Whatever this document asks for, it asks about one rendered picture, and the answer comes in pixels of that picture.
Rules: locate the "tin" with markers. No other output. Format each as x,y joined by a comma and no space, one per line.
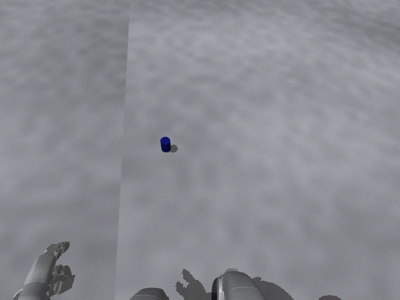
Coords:
165,144

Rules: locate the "left robot arm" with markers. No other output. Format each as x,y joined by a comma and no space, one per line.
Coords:
33,291

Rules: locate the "left robot hand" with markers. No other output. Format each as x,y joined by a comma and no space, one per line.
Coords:
43,270

